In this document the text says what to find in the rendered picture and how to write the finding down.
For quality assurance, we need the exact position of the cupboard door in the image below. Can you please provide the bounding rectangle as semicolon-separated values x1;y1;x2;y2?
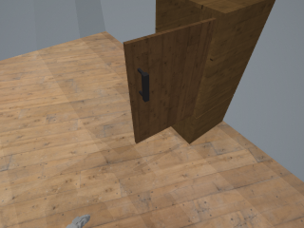
123;17;217;143

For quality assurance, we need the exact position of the left robot hand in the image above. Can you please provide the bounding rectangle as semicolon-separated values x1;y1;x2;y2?
66;214;90;228

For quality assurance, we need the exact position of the handle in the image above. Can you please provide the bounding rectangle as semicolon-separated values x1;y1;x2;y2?
137;68;150;102

